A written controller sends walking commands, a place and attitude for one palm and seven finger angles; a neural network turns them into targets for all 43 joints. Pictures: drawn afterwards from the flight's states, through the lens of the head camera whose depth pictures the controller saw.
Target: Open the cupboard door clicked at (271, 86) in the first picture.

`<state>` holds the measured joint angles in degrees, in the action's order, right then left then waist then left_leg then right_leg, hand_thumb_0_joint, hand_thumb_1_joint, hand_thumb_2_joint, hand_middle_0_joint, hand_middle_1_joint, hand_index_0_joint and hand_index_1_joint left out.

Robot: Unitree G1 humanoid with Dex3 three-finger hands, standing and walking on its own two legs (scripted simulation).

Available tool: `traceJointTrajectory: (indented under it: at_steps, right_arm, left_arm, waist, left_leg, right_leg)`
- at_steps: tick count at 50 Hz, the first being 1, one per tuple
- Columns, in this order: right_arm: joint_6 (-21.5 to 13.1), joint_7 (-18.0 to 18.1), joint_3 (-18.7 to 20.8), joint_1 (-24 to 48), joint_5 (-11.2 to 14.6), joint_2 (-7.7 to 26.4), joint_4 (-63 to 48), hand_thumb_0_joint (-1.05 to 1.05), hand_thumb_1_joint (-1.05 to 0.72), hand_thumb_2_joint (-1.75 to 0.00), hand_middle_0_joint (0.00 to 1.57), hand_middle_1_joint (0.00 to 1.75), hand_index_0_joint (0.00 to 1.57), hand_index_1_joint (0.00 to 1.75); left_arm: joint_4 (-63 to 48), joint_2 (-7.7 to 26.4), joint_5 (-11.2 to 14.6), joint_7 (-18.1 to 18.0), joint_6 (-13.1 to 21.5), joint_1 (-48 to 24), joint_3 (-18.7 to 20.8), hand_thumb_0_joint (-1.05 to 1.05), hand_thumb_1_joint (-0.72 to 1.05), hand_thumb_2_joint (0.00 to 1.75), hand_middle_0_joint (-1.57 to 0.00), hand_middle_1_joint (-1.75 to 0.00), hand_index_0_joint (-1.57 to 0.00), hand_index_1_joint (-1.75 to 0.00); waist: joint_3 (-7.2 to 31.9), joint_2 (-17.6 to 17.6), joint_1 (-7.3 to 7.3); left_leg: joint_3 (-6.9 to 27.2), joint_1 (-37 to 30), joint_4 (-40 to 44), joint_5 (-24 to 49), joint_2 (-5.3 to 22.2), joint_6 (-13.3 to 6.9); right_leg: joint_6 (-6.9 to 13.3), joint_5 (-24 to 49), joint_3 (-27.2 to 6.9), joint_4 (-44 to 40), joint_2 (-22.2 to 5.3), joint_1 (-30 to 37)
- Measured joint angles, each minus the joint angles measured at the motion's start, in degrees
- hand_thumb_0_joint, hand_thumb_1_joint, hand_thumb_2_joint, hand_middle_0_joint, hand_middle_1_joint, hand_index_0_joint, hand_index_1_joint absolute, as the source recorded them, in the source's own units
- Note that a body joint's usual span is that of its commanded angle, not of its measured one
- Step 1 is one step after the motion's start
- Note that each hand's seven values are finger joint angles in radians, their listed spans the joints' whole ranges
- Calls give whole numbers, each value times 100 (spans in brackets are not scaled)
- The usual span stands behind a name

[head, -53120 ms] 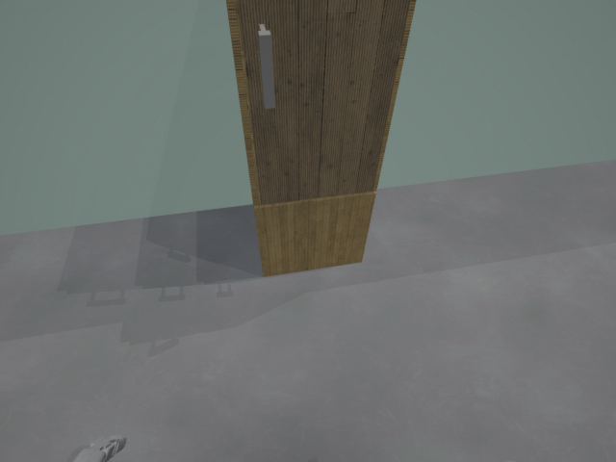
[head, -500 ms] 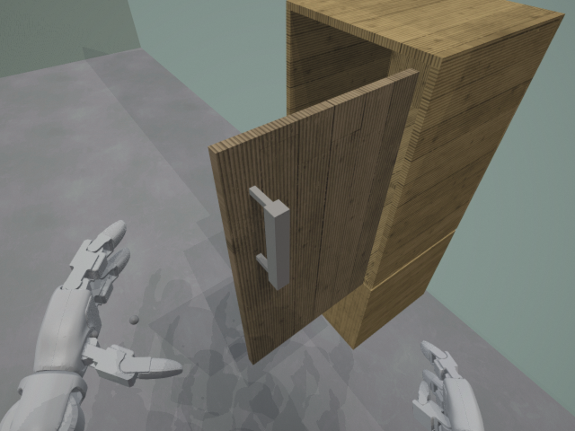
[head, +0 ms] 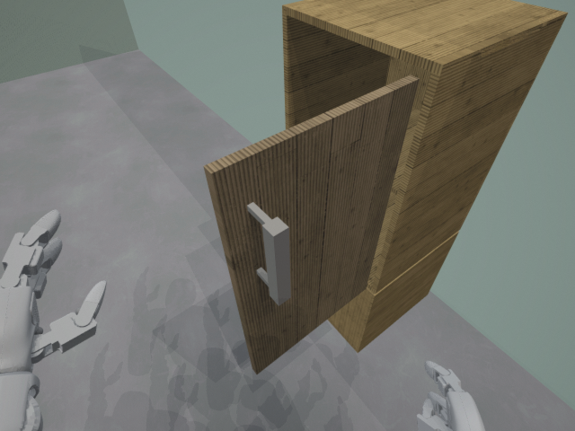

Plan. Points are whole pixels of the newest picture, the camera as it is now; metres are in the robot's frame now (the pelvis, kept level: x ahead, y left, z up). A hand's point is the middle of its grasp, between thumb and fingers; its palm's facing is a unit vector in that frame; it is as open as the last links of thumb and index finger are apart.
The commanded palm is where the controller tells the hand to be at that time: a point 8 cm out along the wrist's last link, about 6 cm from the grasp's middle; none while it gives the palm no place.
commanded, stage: draw the hand back to the body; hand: left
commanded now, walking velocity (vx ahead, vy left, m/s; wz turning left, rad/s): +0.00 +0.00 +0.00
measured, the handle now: (268, 255) +0.33 +0.07 +0.09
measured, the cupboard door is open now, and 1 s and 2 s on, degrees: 92 92 92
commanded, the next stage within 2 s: step back with the hand held close in 0.44 s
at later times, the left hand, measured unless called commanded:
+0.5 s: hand (74, 316) +0.18 +0.25 +0.15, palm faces +0.47 -0.79 -0.39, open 7.4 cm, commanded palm +0.13 +0.29 +0.16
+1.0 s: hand (38, 358) +0.14 +0.27 +0.15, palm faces +0.34 -0.78 -0.52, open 7.4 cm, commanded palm +0.08 +0.31 +0.17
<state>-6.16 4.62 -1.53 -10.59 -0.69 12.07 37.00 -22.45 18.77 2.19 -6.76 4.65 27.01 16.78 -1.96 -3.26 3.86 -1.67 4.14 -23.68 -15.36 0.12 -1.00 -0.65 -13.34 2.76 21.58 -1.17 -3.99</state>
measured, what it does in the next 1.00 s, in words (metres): shifts its weight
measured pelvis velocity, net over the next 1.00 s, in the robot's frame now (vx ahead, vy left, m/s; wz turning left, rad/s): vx -0.07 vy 0.01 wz -0.01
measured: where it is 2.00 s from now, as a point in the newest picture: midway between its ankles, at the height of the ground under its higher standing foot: outside the picture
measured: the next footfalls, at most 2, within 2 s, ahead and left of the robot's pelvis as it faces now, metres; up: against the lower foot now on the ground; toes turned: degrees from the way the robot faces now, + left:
right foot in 1.64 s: -0.29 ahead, -0.11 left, +0.00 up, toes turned -2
left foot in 1.80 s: -0.13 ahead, +0.09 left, +0.00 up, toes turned -1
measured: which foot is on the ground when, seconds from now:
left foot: down 0.00-1.00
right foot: down 0.00-1.00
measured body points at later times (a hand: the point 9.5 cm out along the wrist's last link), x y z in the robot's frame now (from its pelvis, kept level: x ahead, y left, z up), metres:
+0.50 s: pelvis -0.01 -0.01 +0.00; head -0.03 -0.03 +0.45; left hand +0.15 +0.29 +0.17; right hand +0.18 -0.23 -0.09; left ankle -0.02 +0.10 -0.74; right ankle -0.01 -0.13 -0.74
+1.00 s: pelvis -0.07 +0.01 -0.01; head -0.04 +0.01 +0.44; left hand +0.11 +0.30 +0.18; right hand +0.11 -0.24 -0.09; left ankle -0.02 +0.10 -0.74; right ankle -0.01 -0.13 -0.74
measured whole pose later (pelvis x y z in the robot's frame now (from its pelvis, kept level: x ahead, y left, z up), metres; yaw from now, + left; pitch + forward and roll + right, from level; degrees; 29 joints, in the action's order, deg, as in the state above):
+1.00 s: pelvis -0.07 +0.01 -0.01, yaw -1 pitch +0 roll -1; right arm -0.5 5.3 1.3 -9.6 0.7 12.8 31.8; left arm -29.6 25.0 2.3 -7.3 9.2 33.1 23.7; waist -3.8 -0.3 0.2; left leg -2.5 17.4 -29.3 -11.6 0.0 -1.9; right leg -1.2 -8.8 1.9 26.4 -1.5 -17.1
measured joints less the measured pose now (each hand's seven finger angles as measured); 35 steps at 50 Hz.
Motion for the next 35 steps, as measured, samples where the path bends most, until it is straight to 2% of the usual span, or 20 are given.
traceJointTrajectory:
  at_steps: [6,12,29,35]
  right_arm:
    - [49,15,59,52,8,51,12,2,-91,-90,20,30,21,30]
    - [51,-15,89,71,6,84,16,2,-91,-90,20,30,21,30]
    - [60,3,86,48,25,9,77,2,-91,-90,20,30,21,30]
    - [266,-44,51,135,60,58,-161,2,-91,-90,21,30,21,30]
  left_arm:
    - [117,40,38,-36,-26,-136,245,1,70,81,-20,-30,-20,-30]
    - [80,-65,46,-43,-11,-134,170,1,83,87,-21,-30,-21,-30]
    - [175,-38,67,-16,32,-157,166,1,89,90,-21,-30,-21,-30]
    - [14,187,41,12,363,-92,571,1,89,90,-21,-30,-21,-30]
  waist:
    - [-30,-2,44]
    - [-17,-37,42]
    - [-47,-61,19]
    - [-38,-54,-182]
  left_leg:
    - [19,-29,47,24,27,24]
    - [39,-48,95,61,27,35]
    - [50,-74,112,153,106,97]
    - [95,473,-122,177,166,90]
  right_leg:
    - [24,31,20,-72,29,45]
    - [34,47,39,-96,31,60]
    - [105,150,50,-140,111,95]
    - [106,310,93,-172,169,-321]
